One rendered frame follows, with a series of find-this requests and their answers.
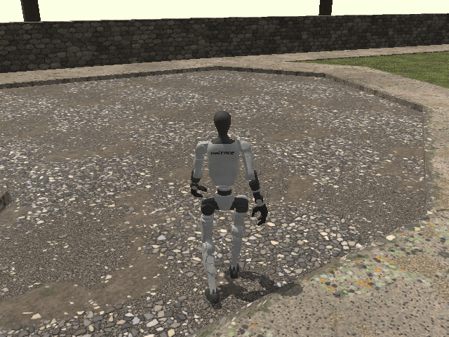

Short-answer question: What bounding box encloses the right robot shin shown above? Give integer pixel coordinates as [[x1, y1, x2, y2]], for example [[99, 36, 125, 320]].
[[232, 226, 243, 270]]

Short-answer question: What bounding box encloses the left robot forearm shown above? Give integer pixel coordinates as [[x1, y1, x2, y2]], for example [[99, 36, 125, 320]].
[[190, 168, 200, 190]]

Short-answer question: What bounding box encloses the left robot hand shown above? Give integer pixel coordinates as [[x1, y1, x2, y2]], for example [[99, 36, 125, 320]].
[[191, 186, 207, 198]]

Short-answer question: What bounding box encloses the right robot foot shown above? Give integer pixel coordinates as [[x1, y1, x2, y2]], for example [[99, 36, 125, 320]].
[[229, 263, 239, 279]]

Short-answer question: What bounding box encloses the robot right upper arm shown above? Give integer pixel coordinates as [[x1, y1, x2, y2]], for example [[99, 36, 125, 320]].
[[237, 140, 255, 181]]

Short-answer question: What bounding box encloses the robot left upper arm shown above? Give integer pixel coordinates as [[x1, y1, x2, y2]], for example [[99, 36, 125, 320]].
[[193, 141, 208, 178]]

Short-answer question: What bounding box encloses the right robot hand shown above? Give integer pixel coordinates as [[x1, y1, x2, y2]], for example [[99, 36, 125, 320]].
[[252, 204, 268, 226]]

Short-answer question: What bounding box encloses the right robot forearm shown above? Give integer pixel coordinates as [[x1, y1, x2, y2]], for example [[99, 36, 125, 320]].
[[249, 170, 265, 206]]

